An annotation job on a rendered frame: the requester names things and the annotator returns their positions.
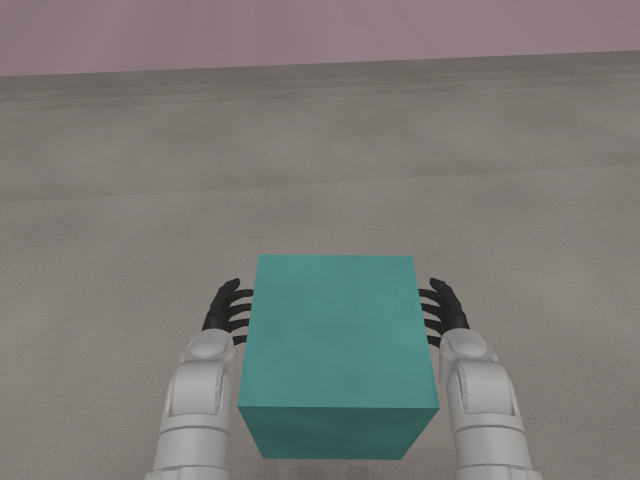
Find robot left hand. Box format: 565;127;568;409
202;278;254;346

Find carton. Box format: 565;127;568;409
237;254;440;460

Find robot right hand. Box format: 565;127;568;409
418;278;470;348

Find robot right forearm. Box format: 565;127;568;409
439;328;543;480

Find robot left forearm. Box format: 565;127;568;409
144;329;237;480

